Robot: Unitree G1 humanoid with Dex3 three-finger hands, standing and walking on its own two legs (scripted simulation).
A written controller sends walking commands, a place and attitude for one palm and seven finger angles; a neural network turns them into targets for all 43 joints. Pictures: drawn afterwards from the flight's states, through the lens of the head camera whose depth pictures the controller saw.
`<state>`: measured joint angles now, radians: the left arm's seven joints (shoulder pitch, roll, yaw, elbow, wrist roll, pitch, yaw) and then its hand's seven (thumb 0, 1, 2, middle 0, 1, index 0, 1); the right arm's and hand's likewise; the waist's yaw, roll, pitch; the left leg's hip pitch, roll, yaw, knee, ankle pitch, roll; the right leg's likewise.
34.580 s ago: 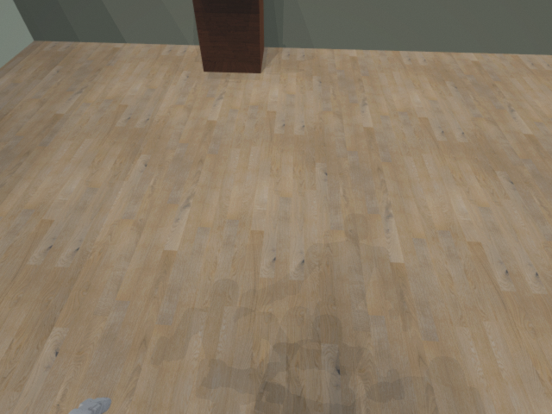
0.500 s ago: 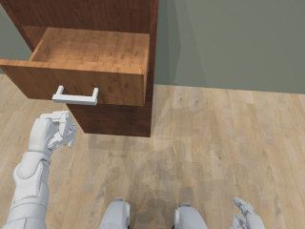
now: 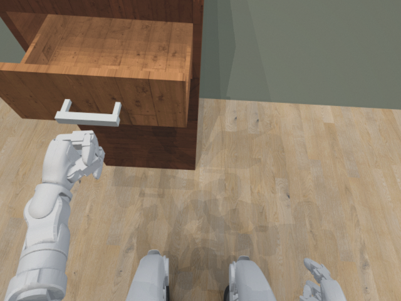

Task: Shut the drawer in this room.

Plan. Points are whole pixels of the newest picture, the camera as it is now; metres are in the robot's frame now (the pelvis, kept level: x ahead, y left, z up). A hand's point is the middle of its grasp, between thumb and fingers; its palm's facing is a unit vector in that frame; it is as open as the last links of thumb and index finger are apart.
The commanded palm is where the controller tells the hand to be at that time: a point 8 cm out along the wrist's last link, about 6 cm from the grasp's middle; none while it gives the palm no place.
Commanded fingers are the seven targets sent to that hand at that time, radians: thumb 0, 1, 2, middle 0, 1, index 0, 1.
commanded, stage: bring the fist close to the handle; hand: left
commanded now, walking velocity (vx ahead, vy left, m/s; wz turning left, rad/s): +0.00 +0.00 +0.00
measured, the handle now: (90, 112) +0.47 +0.24 +0.04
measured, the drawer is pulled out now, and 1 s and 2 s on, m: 0.17 0.16 0.05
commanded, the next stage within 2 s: push the drawer shut in 0.16 s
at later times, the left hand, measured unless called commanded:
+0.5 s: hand (95, 147) +0.40 +0.22 +0.03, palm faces -0.05 -1.00 -0.02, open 3.3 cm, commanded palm +0.38 +0.27 +0.04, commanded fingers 0.00 0.90 0.90 -1.40 -1.60 -1.40 -1.60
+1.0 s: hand (95, 138) +0.42 +0.23 +0.02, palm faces -0.03 -1.00 -0.02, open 3.6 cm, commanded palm +0.44 +0.25 +0.04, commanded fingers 0.00 0.90 0.90 -1.40 -1.60 -1.40 -1.60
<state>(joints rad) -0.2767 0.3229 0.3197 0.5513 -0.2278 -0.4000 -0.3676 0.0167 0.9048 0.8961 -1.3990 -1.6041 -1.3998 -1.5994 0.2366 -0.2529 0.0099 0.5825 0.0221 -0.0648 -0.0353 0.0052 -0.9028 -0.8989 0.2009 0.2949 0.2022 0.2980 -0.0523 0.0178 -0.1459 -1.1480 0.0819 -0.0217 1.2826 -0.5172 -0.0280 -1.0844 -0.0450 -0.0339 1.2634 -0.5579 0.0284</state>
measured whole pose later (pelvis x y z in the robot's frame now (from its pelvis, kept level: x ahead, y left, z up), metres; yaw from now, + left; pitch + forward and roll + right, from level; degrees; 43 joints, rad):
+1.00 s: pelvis -0.02 +0.00 -0.01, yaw +0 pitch +23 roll -4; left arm -0.65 0.43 0.35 0.94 -0.16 -0.45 -0.37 0.02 0.90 0.90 -1.40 -1.60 -1.55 -1.60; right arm 0.26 -0.26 0.03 0.67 0.01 -0.05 -0.06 0.00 -0.90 -0.90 0.20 0.30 0.20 0.30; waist -0.08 0.01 -0.13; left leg -1.26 0.07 -0.06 1.34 -0.50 -0.02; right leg -1.17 -0.05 -0.06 1.30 -0.54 0.03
